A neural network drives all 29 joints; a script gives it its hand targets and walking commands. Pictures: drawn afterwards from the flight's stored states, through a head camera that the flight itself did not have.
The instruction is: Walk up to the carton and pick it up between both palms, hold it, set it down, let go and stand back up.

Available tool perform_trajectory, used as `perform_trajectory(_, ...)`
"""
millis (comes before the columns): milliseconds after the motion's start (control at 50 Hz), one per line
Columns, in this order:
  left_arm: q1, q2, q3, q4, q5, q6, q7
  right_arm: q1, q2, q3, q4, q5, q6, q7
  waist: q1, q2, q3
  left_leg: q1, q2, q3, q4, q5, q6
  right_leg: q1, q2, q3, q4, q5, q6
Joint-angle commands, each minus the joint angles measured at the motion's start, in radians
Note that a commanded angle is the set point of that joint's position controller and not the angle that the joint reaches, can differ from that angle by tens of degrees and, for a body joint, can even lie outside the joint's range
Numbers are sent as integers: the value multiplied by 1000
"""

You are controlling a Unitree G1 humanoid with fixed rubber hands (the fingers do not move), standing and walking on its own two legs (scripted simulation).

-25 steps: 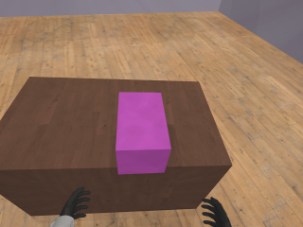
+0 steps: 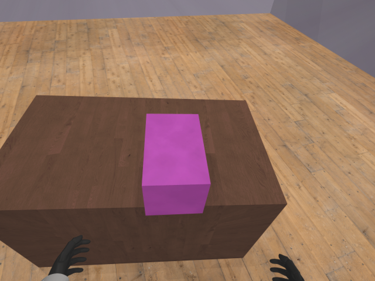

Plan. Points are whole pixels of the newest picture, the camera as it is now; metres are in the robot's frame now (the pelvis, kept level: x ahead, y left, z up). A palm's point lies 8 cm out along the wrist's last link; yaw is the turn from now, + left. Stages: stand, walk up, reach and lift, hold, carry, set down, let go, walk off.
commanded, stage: stand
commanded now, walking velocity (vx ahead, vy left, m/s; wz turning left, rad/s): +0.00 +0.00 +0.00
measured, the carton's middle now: (173, 161) +0.50 +0.04 -0.11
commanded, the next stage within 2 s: none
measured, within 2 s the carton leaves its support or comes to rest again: neither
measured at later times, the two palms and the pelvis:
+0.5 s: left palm out of the picture +0.14 +0.27 -0.09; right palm out of the picture +0.12 -0.25 -0.09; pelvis +0.00 +0.00 +0.00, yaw +0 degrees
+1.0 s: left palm out of the picture +0.12 +0.27 -0.10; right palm out of the picture +0.11 -0.25 -0.10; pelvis +0.00 +0.00 +0.00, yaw +0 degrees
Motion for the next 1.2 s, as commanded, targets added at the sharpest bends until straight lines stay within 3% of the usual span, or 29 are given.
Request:
perform_trajectory(0,-16,187,52,-5,15,-32,-22,-48,-256,-44,-45,0,4,7,5,111,-34,-66,57,-52,-96,115,34,-29,-126,127,-73,99,-10)
perform_trajectory(380,-37,212,48,89,11,-47,-22,-53,-276,-46,-20,6,8,8,0,113,-23,-45,68,-72,-120,125,35,-27,-133,131,-89,111,-14)
perform_trajectory(1180,-55,227,42,180,0,-50,-21,-67,-292,-46,49,10,6,8,-6,112,-8,-30,80,-84,-159,134,37,-19,-142,134,-103,124,-21)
